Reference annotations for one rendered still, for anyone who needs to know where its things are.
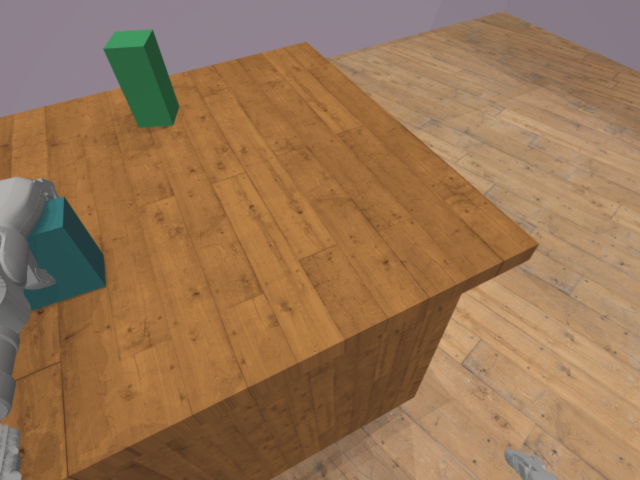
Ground table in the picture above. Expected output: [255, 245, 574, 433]
[0, 42, 540, 480]

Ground robot left upper arm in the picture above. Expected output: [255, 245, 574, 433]
[0, 424, 22, 480]

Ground robot left hand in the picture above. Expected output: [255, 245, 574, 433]
[0, 177, 59, 290]

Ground sponge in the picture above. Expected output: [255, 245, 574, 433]
[23, 196, 106, 311]

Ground robot right hand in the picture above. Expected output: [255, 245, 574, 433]
[504, 449, 558, 480]

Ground robot left forearm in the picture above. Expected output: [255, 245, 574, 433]
[0, 226, 31, 420]

